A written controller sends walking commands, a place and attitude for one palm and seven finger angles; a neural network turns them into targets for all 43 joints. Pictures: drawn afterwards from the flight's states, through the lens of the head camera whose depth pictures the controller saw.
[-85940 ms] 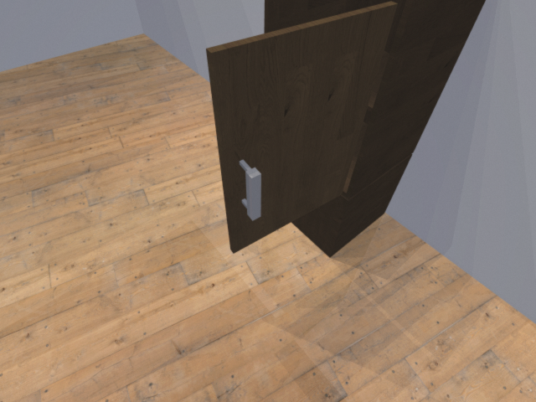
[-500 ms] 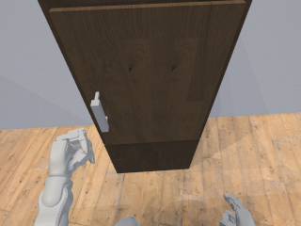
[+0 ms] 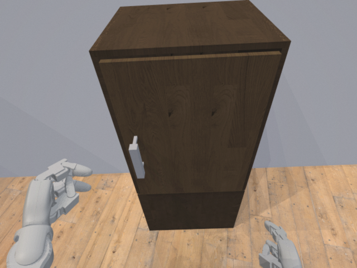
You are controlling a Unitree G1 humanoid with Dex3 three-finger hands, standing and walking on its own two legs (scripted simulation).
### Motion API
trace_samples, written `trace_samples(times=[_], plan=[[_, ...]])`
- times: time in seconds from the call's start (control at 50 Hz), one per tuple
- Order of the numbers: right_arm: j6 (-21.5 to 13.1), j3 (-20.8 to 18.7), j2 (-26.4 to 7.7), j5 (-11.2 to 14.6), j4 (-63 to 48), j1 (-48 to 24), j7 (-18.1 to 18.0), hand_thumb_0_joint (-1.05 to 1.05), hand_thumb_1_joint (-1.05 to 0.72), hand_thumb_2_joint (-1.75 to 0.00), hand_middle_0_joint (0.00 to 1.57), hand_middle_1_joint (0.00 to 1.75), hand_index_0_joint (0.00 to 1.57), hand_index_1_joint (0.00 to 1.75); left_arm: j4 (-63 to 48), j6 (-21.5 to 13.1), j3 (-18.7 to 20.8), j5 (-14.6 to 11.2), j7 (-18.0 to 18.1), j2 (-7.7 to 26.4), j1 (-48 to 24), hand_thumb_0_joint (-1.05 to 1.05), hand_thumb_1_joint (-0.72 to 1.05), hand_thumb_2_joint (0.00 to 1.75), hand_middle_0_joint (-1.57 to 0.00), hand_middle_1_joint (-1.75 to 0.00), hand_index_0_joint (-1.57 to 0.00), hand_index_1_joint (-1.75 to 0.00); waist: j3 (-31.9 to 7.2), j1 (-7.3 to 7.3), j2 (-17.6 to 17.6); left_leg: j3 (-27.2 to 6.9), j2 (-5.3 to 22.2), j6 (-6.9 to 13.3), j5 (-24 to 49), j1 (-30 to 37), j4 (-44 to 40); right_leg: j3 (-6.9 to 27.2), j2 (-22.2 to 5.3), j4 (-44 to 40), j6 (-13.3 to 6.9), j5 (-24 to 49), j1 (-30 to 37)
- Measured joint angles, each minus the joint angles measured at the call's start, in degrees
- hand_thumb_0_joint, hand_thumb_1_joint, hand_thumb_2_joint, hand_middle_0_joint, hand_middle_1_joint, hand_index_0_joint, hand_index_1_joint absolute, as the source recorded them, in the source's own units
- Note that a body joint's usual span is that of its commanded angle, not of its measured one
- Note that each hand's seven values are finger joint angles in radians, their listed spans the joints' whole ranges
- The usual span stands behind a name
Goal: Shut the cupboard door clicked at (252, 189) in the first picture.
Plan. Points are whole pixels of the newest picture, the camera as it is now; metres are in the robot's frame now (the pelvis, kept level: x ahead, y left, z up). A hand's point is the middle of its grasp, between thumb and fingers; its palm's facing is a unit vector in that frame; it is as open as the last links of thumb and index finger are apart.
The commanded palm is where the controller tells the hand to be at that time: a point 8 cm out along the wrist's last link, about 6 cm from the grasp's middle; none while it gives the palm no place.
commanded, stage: draw the hand back to the body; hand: left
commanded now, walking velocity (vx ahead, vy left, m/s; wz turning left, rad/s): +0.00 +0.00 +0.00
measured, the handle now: (138, 157) +0.46 +0.19 -0.06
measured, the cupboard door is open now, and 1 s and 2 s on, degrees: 0 0 0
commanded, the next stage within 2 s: step back with the hand held close in 0.68 s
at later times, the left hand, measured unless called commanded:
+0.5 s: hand (28, 185) +0.20 +0.28 +0.17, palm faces +0.48 -0.78 -0.40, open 7.2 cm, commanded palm +0.15 +0.31 +0.19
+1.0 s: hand (27, 186) +0.20 +0.28 +0.17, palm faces +0.43 -0.77 -0.47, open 7.4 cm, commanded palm +0.14 +0.31 +0.19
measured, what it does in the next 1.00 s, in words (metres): stands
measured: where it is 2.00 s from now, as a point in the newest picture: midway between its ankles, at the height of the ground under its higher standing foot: outside the picture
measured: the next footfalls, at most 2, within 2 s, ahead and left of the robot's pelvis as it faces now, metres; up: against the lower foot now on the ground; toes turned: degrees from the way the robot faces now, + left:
none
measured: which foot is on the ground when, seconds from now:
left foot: down 0.00-1.00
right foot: down 0.00-1.00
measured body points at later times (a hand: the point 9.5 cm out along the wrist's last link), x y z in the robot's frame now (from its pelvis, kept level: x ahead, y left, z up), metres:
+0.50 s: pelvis +0.01 +0.01 +0.01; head -0.01 -0.02 +0.46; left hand +0.17 +0.32 +0.19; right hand +0.21 -0.21 -0.08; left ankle +0.03 +0.12 -0.73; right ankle -0.04 -0.12 -0.73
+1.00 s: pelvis +0.01 +0.01 +0.01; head +0.00 -0.01 +0.46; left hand +0.17 +0.32 +0.20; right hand +0.19 -0.22 -0.08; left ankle +0.03 +0.12 -0.73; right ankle -0.04 -0.12 -0.73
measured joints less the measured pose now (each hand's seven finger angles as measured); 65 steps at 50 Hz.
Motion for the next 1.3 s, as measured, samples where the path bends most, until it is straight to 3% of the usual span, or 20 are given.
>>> trace_samples(times=[0.36, 0.48, 0.82, 0.96, 1.14, 1.3], plan=[[-3.2, -0.4, 0.5, -0.7, 2.9, -0.1, 1.3, 0.02, -0.9, -0.9, 0.21, 0.3, 0.2, 0.3, -11.1, -1.0, 11.5, -0.8, 0.3, 3.6, 4.8, 0.01, 0.89, 0.9, -0.36, -0.47, -0.37, -0.48, 1.1, 1.97, 0.3, 0.5, -0.5, 0.6, 1.5, 5.4, -5.3, 0.5, -0.8, -6.2, 0.6, 2.1, 5.6], [-2.6, -1.0, 0.1, -0.7, 3.2, -0.2, 1.4, 0.02, -0.9, -0.9, 0.21, 0.3, 0.2, 0.3, -9.7, -0.8, 11.4, -0.8, 0.1, 2.5, 4.1, 0.01, 0.89, 0.9, -0.26, -0.36, -0.26, -0.36, 1.4, 2.0, 0.2, 0.5, -0.6, 0.7, 1.9, 5.7, -6.0, 0.5, -0.9, -6.5, 0.7, 2.3, 5.8], [-3.2, -1.4, 0.4, -0.7, 3.5, -0.1, 1.0, 0.02, -0.9, -0.9, 0.21, 0.3, 0.2, 0.3, -10.3, -0.6, 10.9, -0.9, 0.0, 2.6, 4.7, 0.01, 0.89, 0.9, -0.21, -0.3, -0.21, -0.31, 1.8, 1.35, -0.3, 0.6, 0.1, 0.3, 2.1, 6.4, -6.6, 0.6, -0.3, -7.4, 0.3, 2.9, 6.5], [0.2, -2.3, -0.5, -1.1, 2.9, -0.8, 1.5, 0.02, -0.9, -0.9, 0.21, 0.3, 0.2, 0.3, -10.7, -4.9, 13.0, -0.4, 0.0, 3.9, 7.2, 0.01, 0.89, 0.9, -0.21, -0.3, -0.21, -0.31, 1.3, -1.11, 0.8, -1.0, 0.4, 0.5, 2.1, 2.2, -4.6, -1.0, 0.2, -9.1, 0.6, 4.2, 4.5], [4.1, -3.8, -1.2, -0.7, 1.4, -1.1, 0.6, 0.02, -0.9, -0.9, 0.21, 0.3, 0.2, 0.3, -13.1, -4.5, 13.0, -0.7, 0.6, 6.0, 10.3, 0.01, 0.88, 0.9, -0.21, -0.3, -0.21, -0.31, 2.9, -1.39, -0.3, 0.4, -0.5, 1.5, 4.8, 0.8, -6.9, 0.2, -0.9, -9.1, 1.8, 5.9, 1.8], [3.9, -3.2, -0.1, -0.5, 0.0, -1.1, 0.7, 0.02, -0.9, -0.9, 0.21, 0.3, 0.2, 0.3, -15.6, -5.7, 14.3, -0.8, 1.5, 7.5, 10.9, 0.01, 0.88, 0.9, -0.21, -0.3, -0.21, -0.31, 2.8, -2.2, -1.7, 0.5, -0.5, 1.8, 6.9, -1.6, -6.9, 0.4, -0.9, -8.3, 2.2, 7.7, -1.1]])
